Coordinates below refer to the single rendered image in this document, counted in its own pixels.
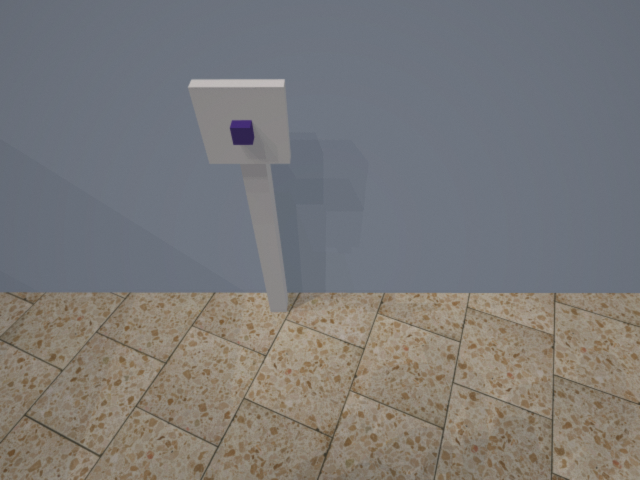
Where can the button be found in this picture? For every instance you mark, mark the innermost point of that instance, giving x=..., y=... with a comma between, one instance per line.
x=242, y=132

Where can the panel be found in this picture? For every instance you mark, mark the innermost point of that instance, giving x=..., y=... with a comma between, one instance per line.
x=216, y=103

